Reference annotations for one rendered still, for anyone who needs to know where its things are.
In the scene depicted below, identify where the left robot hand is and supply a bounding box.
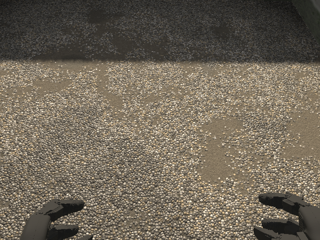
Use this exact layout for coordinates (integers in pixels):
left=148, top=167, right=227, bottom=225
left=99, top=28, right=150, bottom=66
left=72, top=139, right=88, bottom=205
left=20, top=198, right=93, bottom=240

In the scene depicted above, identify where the right robot hand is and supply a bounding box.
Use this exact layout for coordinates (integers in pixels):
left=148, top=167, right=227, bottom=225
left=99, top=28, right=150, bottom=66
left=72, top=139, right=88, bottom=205
left=253, top=192, right=320, bottom=240

